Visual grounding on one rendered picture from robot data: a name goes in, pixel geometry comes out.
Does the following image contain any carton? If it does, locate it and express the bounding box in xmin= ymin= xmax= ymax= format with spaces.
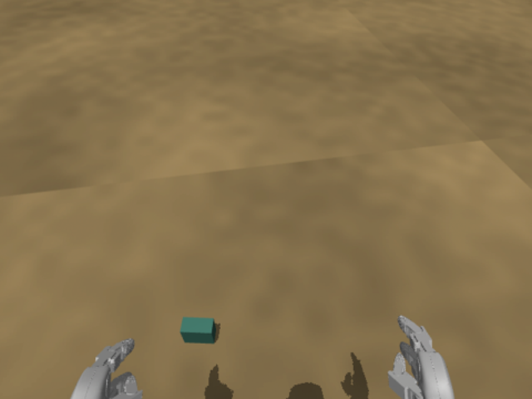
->
xmin=180 ymin=317 xmax=216 ymax=344

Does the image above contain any left robot hand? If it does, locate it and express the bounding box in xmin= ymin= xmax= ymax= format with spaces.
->
xmin=70 ymin=338 xmax=142 ymax=399

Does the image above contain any right robot hand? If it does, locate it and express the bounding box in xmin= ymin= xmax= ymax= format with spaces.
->
xmin=388 ymin=315 xmax=455 ymax=399

